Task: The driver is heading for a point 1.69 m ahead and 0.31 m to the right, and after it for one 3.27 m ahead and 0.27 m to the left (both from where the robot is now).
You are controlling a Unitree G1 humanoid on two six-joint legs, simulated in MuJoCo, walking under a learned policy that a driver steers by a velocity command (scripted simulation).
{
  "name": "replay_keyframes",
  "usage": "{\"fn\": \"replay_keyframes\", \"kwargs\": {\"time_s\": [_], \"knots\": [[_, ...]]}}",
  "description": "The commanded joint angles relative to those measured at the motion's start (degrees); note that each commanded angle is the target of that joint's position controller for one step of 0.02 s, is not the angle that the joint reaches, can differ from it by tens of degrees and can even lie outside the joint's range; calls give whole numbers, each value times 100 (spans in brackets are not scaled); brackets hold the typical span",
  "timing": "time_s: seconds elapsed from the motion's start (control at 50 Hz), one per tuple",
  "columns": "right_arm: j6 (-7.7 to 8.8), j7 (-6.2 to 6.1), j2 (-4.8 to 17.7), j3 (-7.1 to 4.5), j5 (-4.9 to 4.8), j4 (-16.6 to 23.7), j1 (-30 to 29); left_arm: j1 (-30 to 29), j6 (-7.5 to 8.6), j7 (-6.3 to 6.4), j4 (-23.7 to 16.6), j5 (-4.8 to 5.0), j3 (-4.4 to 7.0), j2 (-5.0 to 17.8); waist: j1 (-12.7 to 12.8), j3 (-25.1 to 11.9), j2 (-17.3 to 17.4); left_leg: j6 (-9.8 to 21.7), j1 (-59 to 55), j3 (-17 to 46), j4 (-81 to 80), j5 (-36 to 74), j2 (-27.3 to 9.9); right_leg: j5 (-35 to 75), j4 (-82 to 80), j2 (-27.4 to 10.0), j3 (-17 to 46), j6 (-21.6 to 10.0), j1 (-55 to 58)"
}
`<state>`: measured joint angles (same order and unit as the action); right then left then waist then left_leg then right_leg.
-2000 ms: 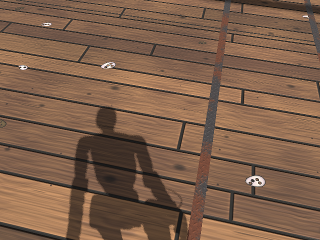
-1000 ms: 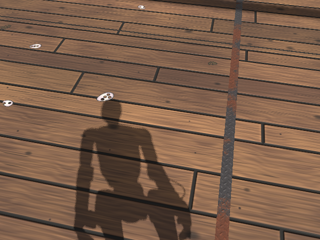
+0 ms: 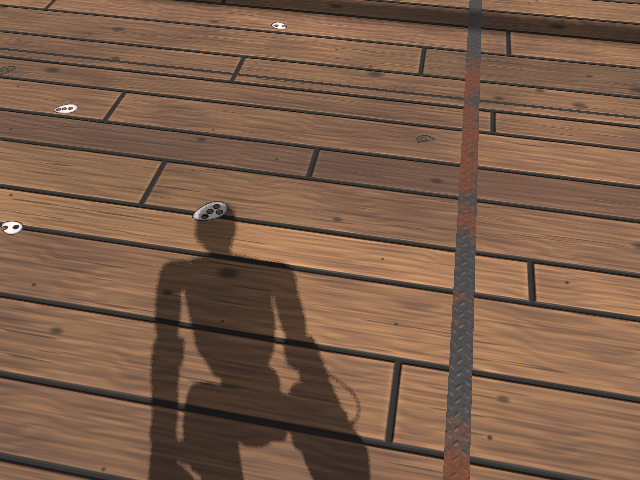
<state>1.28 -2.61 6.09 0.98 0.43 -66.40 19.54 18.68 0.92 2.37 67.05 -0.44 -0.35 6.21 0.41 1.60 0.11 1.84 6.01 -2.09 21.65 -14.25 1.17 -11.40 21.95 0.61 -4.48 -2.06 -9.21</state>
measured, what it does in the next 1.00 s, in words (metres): walks ahead: right foot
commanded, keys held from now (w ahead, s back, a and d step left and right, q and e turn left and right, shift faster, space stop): no key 0.50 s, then w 0.50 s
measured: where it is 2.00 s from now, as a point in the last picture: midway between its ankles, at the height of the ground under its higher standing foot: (355, 443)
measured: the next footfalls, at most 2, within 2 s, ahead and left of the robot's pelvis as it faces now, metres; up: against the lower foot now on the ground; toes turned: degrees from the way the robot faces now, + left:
right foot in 0.86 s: +0.14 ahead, -0.12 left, +0.00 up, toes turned -4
left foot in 1.32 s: +0.49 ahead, +0.02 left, +0.00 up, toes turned +4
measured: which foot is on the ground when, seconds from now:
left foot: down 0.00-0.88, up 0.90-1.00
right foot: down 0.00-0.64, up 0.66-0.84, down 0.86-1.00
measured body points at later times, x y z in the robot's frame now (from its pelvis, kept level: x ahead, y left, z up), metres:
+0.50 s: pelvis +0.00 +0.00 +0.00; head +0.01 +0.00 +0.45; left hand -0.04 +0.20 -0.16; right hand -0.04 -0.20 -0.16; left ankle -0.03 +0.10 -0.74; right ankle +0.01 -0.10 -0.74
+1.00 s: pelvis +0.14 -0.06 +0.00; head +0.15 -0.07 +0.45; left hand +0.11 +0.18 -0.15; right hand +0.13 -0.29 -0.16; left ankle +0.07 +0.07 -0.67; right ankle +0.10 -0.12 -0.74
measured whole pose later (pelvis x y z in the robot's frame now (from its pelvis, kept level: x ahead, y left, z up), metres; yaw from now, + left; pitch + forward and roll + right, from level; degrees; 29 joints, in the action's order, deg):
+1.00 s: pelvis +0.14 -0.06 +0.00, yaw +0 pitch +0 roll +0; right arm 4.0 1.0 10.7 -2.8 1.8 -61.0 20.1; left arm 22.3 4.7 0.0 60.3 -1.1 3.1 9.1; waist 0.3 0.6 1.7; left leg 4.9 22.4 -1.8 61.1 -17.3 -2.0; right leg -16.2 23.0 2.4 -5.7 -4.3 -7.3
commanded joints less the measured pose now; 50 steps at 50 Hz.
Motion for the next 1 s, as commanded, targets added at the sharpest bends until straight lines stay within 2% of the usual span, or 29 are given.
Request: {"fn": "replay_keyframes", "kwargs": {"time_s": [0.02, 0.5, 0.52, 0.56, 0.58, 0.62, 0.64, 0.68, 0.7, 0.72, 0.74, 0.78, 0.8, 0.84, 0.86, 0.88, 0.9, 0.92, 0.94, 0.96, 1.0], "knots": [[13, -10, 345, -42, 0, 1, 514, 482, 13, 11, 0, 0, 41, 348, 0, 393, 10, 138, 462, 614, -442, 706, -667, 552, -372, -654, 686, -77, 25], [20, -10, 298, -32, 0, -20, 651, 592, 23, 14, 24, 3, 28, 308, -7, 427, 11, 136, 452, 606, -424, 733, -664, 595, -349, -655, 692, -82, 24], [18, -8, 285, -30, 8, -35, 701, 630, 19, 11, 36, -1, 26, 295, -10, 318, 8, 152, 414, 589, -461, 353, -613, 218, -371, -603, 672, -92, 62], [-13, 2, 434, -109, 25, -8, 746, 626, -16, -3, -8, -6, 100, 435, -21, 406, 31, 285, 568, 543, -334, -963, -423, -1079, -169, -381, 571, -196, -118], [-37, 19, 503, -151, 38, 42, 747, 622, -40, -23, -58, -19, 137, 481, -30, 567, 86, 396, 769, 632, -296, -1841, -403, -1919, -44, -303, 565, -283, -370], [-47, 59, 529, -193, 42, 120, 888, 513, -38, -79, -217, -42, 151, 417, -116, 1069, 188, 619, 1033, 1056, -419, -2861, -596, -2656, 219, -274, 656, -382, -1038], [-25, 65, 572, -222, 31, 113, 1059, 370, 0, -108, -327, -56, 138, 331, -214, 1184, 352, 752, 858, 1431, -605, -3043, -811, -2478, 539, -194, 576, -367, -1395], [19, 60, 874, -357, 42, 12, 1477, -52, 113, -184, -601, -156, 108, 157, -420, 1178, 911, 1180, 124, 2556, -1309, -3233, -1632, -1399, 1577, 10, -47, -261, -2143], [40, 67, 914, -395, 59, 16, 1501, -285, 175, -216, -747, -184, 142, 295, -472, 1208, 840, 1339, 66, 2830, -1477, -3013, -1889, -1259, 1903, -133, -2, -270, -2349], [77, 79, 927, -415, 91, 42, 1491, -422, 229, -252, -870, -159, 191, 425, -467, 1153, 711, 1409, -34, 2893, -1539, -2749, -1970, -1415, 2177, -211, 103, -283, -2506], [121, 86, 971, -435, 118, 59, 1421, -440, 280, -287, -968, -138, 217, 466, -389, 1147, 722, 1433, -109, 2854, -1469, -2403, -2026, -1496, 2262, -323, 208, -302, -2601], [200, 89, 924, -439, 82, 156, 1127, -424, 363, -338, -1074, -63, 260, 481, -199, 1043, 586, 1213, -93, 2277, -1333, -1620, -1796, -1346, 1839, -359, 213, -288, -2259], [224, 93, 948, -450, 57, 217, 935, -282, 385, -358, -1057, -32, 273, 434, -56, 958, 553, 1091, 145, 1915, -1197, -1269, -1602, -1078, 1446, -248, 76, -280, -1715], [254, 117, 969, -457, -2, 349, 509, 748, 396, -355, -698, 14, 339, 365, 475, 668, 336, 813, 1307, 1087, -445, -561, -1062, -414, 548, 213, -288, -254, 414], [322, 145, 867, -418, 17, 415, 417, 1478, 414, -298, -485, -10, 451, 593, 798, 340, -90, 627, 1996, 608, 543, -70, -706, -540, 279, -42, 174, -294, 1647], [381, 206, 436, -292, -18, 693, 251, 2281, 431, -213, -403, -94, 614, 1251, 1075, -8, -1612, 278, 2960, -251, 2594, -711, 17, -2128, -945, -1605, 2561, -685, 2363], [381, 260, 724, -382, 112, 831, 173, 2543, 329, -209, -220, -72, 629, 1315, 932, 119, -1655, 327, 3562, -67, 3919, -1582, 162, -2502, -1463, -2263, 4122, -1111, 2080], [356, 307, 707, -393, 202, 876, -13, 1724, 289, -196, -447, -102, 541, 1093, 475, 615, -705, 424, 3768, 231, 4533, -1138, -307, -2597, -1383, -2200, 3640, -1080, 1455], [383, 360, 548, -356, 170, 883, -72, 1151, 318, -225, -648, -85, 499, 984, 282, 760, -255, 436, 3656, 324, 4538, -556, -475, -2050, -1437, -1994, 3099, -1001, 985], [398, 396, 474, -354, 122, 857, -38, 832, 360, -233, -754, -78, 459, 928, 89, 758, -108, 403, 3435, 327, 4362, -172, -593, -1428, -1528, -1751, 2558, -892, 729], [308, 438, 538, -401, 162, 831, 41, 815, 459, -209, -718, -52, 349, 704, -74, 608, -183, 281, 3226, 178, 4108, 128, -626, -148, -1532, -1410, 1771, -755, 731]]}}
